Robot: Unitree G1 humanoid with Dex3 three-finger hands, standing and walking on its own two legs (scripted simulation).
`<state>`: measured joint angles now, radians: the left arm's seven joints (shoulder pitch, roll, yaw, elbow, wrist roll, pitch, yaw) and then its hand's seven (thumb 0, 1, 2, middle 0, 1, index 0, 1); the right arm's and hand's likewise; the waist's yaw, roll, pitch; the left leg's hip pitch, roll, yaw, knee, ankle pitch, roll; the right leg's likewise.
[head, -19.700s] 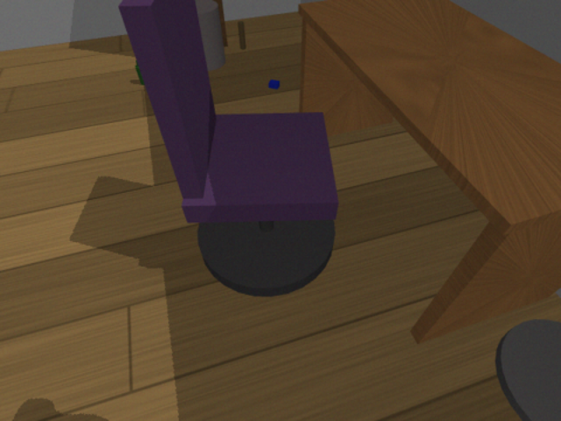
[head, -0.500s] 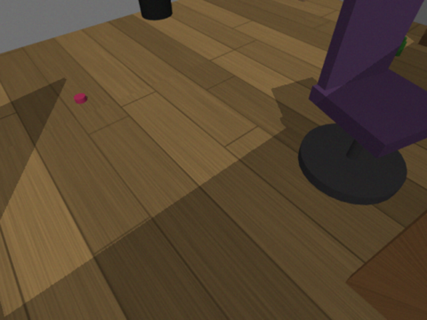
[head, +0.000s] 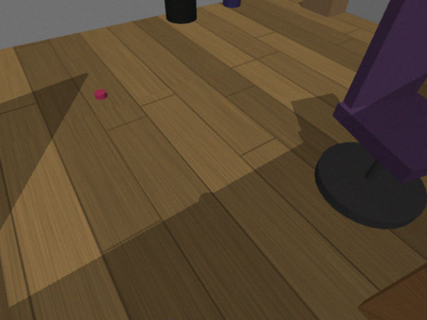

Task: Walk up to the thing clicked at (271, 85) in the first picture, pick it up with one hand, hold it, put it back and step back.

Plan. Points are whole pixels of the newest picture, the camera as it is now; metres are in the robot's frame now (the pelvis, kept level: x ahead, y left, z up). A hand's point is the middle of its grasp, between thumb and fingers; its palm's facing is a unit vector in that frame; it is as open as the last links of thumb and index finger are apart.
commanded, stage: walk up
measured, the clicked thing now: out of the picture +1.43 -2.10 -0.76
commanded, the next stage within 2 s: none
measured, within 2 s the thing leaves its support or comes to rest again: neither
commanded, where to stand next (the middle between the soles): +1.38 -0.09 m, yaw -3 degrees
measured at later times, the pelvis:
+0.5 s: pelvis +0.21 +0.00 -0.02, yaw -4 degrees
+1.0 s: pelvis +0.49 -0.01 -0.03, yaw -3 degrees
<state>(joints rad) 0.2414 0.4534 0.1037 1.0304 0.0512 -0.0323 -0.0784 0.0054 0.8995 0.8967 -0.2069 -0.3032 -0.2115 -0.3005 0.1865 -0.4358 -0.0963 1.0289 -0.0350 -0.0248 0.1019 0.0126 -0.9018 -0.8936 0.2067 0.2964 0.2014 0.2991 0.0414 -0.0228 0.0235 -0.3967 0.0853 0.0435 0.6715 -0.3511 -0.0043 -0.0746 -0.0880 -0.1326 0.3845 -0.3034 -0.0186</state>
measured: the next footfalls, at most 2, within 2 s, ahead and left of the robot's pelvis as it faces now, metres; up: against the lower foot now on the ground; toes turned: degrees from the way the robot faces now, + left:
left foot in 0.06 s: +0.13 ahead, +0.15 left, +0.00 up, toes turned +5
right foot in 0.50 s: +0.37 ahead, -0.15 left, +0.00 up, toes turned -9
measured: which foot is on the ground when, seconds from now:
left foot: up 0.00-0.04, down 0.06-0.54, up 0.56-0.90, down 0.92-1.00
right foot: down 0.00-0.04, up 0.06-0.48, down 0.50-0.94, up 0.96-1.00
